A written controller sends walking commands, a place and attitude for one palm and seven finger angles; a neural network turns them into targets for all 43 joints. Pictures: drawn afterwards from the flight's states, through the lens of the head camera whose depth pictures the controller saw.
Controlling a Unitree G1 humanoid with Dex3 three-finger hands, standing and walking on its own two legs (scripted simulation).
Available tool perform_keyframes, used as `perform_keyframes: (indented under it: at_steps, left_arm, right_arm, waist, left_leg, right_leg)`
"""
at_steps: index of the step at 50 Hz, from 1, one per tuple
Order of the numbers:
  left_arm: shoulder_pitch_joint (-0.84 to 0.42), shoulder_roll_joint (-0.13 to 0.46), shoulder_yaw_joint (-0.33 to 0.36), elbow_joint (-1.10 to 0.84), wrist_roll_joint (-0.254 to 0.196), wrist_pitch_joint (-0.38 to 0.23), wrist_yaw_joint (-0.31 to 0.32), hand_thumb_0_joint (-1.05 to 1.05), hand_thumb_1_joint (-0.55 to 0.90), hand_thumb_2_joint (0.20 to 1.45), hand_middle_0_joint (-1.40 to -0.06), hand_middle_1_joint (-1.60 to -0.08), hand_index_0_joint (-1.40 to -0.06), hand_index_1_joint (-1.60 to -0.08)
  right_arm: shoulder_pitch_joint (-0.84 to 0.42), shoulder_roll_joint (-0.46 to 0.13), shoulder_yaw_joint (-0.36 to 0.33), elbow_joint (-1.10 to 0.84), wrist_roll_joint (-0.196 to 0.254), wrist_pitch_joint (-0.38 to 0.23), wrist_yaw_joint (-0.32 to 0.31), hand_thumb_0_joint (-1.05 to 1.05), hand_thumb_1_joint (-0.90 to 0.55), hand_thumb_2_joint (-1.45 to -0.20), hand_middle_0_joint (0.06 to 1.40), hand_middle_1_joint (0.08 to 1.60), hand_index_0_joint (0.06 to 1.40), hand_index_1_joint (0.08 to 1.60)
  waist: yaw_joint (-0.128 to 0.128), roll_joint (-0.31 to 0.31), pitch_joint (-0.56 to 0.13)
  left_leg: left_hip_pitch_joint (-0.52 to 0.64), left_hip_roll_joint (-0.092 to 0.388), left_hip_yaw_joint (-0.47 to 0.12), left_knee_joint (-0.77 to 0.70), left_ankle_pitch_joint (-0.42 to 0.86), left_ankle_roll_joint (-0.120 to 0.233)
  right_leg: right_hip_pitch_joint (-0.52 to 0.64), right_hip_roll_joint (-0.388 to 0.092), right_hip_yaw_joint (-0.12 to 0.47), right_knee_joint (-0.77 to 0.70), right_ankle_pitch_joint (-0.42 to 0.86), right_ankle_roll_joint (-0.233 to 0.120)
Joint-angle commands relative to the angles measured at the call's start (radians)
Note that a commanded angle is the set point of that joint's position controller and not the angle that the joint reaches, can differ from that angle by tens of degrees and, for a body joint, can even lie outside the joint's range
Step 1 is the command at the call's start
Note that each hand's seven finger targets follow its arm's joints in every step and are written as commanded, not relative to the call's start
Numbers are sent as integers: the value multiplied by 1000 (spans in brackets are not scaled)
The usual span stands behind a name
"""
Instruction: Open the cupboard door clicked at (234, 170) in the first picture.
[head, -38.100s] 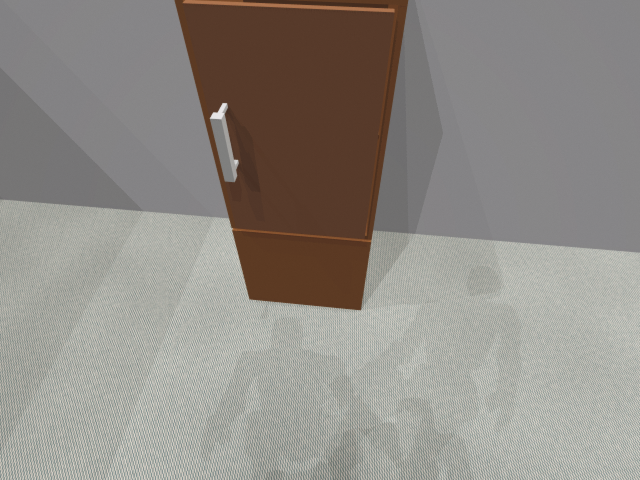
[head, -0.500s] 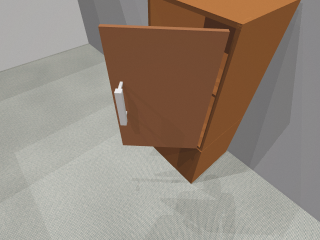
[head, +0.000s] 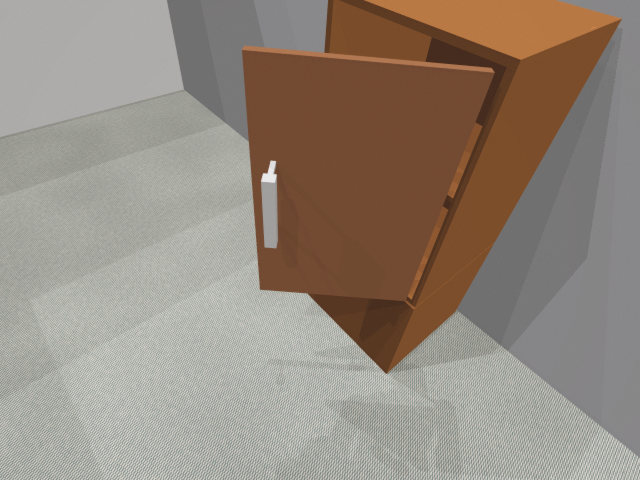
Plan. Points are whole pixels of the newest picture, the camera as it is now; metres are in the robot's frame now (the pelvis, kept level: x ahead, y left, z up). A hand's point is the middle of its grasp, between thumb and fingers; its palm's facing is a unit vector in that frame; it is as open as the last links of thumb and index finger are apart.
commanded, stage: look again from close up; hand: left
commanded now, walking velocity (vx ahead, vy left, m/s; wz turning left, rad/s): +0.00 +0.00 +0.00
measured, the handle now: (271, 205) +0.60 +0.12 -0.02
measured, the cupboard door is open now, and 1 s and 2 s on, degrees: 47 47 47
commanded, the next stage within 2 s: shuffle to correct the standing spot in 0.14 s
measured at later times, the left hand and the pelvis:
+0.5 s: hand out of the picture -0.07 +0.17 -0.17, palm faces +0.05 -0.99 -0.16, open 7.4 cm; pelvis -0.01 +0.00 +0.00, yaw +0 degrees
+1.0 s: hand out of the picture +0.03 +0.11 -0.17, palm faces +0.09 -0.98 -0.16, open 7.4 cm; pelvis +0.03 -0.06 +0.00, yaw +1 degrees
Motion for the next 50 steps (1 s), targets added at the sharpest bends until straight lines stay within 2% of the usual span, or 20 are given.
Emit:
perform_keyframes:
  at_steps: [1, 5, 12, 19, 24, 28, 30, 32, 34, 36, 37, 38, 40, 42, 43, 44, 45, 46, 48, 50]
  left_arm:
    - [100, 82, 13, -45, 7, 0, 0, 0, 900, 900, -200, -300, -200, -300]
    - [126, 90, 15, -51, 8, -1, -7, 0, 900, 900, -200, -300, -200, -300]
    - [127, 119, 13, -41, 7, -12, -12, 0, 900, 900, -200, -300, -200, -300]
    - [207, 71, 12, -4, 15, 13, -27, 0, 900, 900, -200, -300, -200, -300]
    - [251, 72, 25, -1, 14, 14, -36, 0, 900, 900, -200, -300, -200, -300]
    - [227, 96, 33, -13, 6, 7, -33, 0, 900, 900, -200, -300, -200, -300]
    - [210, 97, 35, -15, 3, 4, -29, 0, 900, 900, -200, -300, -200, -300]
    - [189, 85, 35, -19, 3, 5, -29, 0, 900, 900, -200, -300, -200, -300]
    - [180, 69, 31, -25, 4, 8, -35, 0, 900, 900, -200, -300, -200, -300]
    - [185, 39, 32, -34, 10, 8, -41, 0, 900, 900, -200, -300, -200, -300]
    - [170, 27, 32, -41, 16, 11, -44, 0, 900, 900, -200, -300, -200, -300]
    - [149, 26, 37, -49, 17, 14, -49, 0, 900, 900, -200, -300, -200, -300]
    - [160, 12, 43, -44, 13, 6, -58, 0, 900, 900, -200, -300, -200, -300]
    - [254, 1, 48, -5, 10, -1, -59, 0, 900, 900, -200, -300, -200, -300]
    - [293, 32, 56, 10, 12, -4, -54, 0, 900, 900, -200, -300, -200, -300]
    - [318, 106, 70, 13, 16, -6, -40, 0, 900, 900, -200, -300, -200, -300]
    - [300, 127, 73, -4, 9, -10, -26, 0, 900, 900, -200, -300, -200, -300]
    - [242, 95, 64, -11, 8, -18, -19, 0, 900, 900, -200, -300, -200, -300]
    - [149, 50, 42, -24, 9, -33, -11, 0, 900, 900, -200, -300, -200, -300]
    - [140, 45, 29, -13, 10, -47, -6, 0, 900, 900, -200, -300, -200, -300]
  right_arm:
    - [5, -143, -24, -76, -4, -14, 4, 0, -900, -900, 200, 300, 200, 300]
    - [-12, -163, -28, -88, -3, -16, 5, 0, -900, -900, 200, 300, 200, 300]
    - [-18, -177, -26, -73, 2, -20, 10, 0, -900, -900, 200, 300, 200, 300]
    - [-10, -192, -39, -44, -4, -1, -3, 0, -900, -900, 200, 300, 200, 300]
    - [-13, -171, -45, -43, -8, 0, -9, 0, -900, -900, 200, 300, 200, 300]
    - [6, -97, -30, -45, -6, -10, -9, 0, -900, -900, 200, 300, 200, 300]
    - [27, -68, -22, -36, -4, -17, -10, 0, -900, -900, 200, 300, 200, 300]
    - [40, -66, -21, -26, -5, -23, -12, 0, -900, -900, 200, 300, 200, 300]
    - [70, -92, -26, -11, -8, -27, -15, 0, -900, -900, 200, 300, 200, 300]
    - [120, -165, -50, 0, -13, -26, -19, 0, -900, -900, 200, 300, 200, 300]
    - [119, -197, -63, -1, -14, -25, -21, 0, -900, -900, 200, 300, 200, 300]
    - [107, -197, -66, -6, -14, -28, -21, 0, -900, -900, 200, 300, 200, 300]
    - [58, -177, -60, -18, -14, -34, -22, 0, -900, -900, 200, 300, 200, 300]
    - [12, -162, -59, -26, -14, -29, -21, 0, -900, -900, 200, 300, 200, 300]
    - [8, -126, -55, -32, -11, -26, -18, 0, -900, -900, 200, 300, 200, 300]
    - [-13, -52, -41, -61, -1, -27, -14, 0, -900, -900, 200, 300, 200, 300]
    - [-66, -43, -38, -85, -4, -24, -7, 0, -900, -900, 200, 300, 200, 300]
    - [-76, -51, -40, -79, -7, -22, -5, 0, -900, -900, 200, 300, 200, 300]
    - [-21, -18, -29, -42, -9, -20, 3, 0, -900, -900, 200, 300, 200, 300]
    - [7, 33, -8, -22, 1, -25, 7, 0, -900, -900, 200, 300, 200, 300]
  waist:
    - [19, 91, 96]
    - [30, 106, 40]
    - [19, 49, 39]
    - [23, 84, 76]
    - [30, 56, 68]
    - [12, -84, 82]
    - [-2, -130, 73]
    - [-14, -83, 87]
    - [-21, 53, 108]
    - [-29, 228, 108]
    - [-27, 293, 121]
    - [-20, 287, 124]
    - [17, 201, 84]
    - [66, 123, 23]
    - [85, -20, 28]
    - [99, -257, 49]
    - [106, -261, 78]
    - [68, -162, 121]
    - [13, -29, 120]
    - [13, -48, 57]
  left_leg:
    - [-89, 107, -211, -281, -329, 13]
    - [-62, 117, -231, -318, -338, 21]
    - [-12, 101, -196, -291, -259, 9]
    - [-51, 172, -255, -360, -450, 35]
    - [-70, 133, -184, -275, -405, 19]
    - [-70, 42, -43, -37, -225, -4]
    - [-51, 24, 4, 41, -156, -8]
    - [-11, 34, 3, 36, -142, -8]
    - [34, 98, -88, -82, -230, 7]
    - [37, 244, -317, -275, -431, 69]
    - [-3, 313, -415, -360, -535, 109]
    - [-36, 341, -446, -397, -515, 140]
    - [-79, 323, -372, -363, -373, 143]
    - [-165, 234, -212, -219, -332, 75]
    - [-268, 142, -114, -70, -341, 28]
    - [-427, 10, 42, 171, -323, -23]
    - [-421, 7, 34, 365, -334, -12]
    - [-415, 29, -13, 458, -271, -9]
    - [-334, 50, -8, 447, -197, -32]
    - [-214, 27, 32, 247, -193, -50]
  right_leg:
    - [-66, -16, 35, -83, -66, -55]
    - [-41, -13, 22, -76, -33, -57]
    - [-72, -40, 56, -130, -15, -57]
    - [-98, 16, -3, -64, -80, -53]
    - [-101, -1, 52, -135, -139, -75]
    - [-165, -95, 206, -261, -246, -126]
    - [-168, -113, 218, -272, -225, -141]
    - [-215, -100, 190, -232, -189, -141]
    - [-276, -38, 125, -137, -193, -118]
    - [-317, 51, 2, 66, -183, -73]
    - [-324, 60, -28, 186, -166, -66]
    - [-317, 29, 0, 266, -158, -71]
    - [-214, 0, 25, 201, -138, -70]
    - [23, 36, -23, -40, -27, -60]
    - [119, -11, 58, -169, -73, -78]
    - [171, -195, 326, -322, -240, -150]
    - [79, -310, 442, -406, -256, -212]
    - [28, -294, 423, -390, -107, -226]
    - [4, -242, 247, -292, 293, -226]
    - [72, -206, 139, -212, 679, -203]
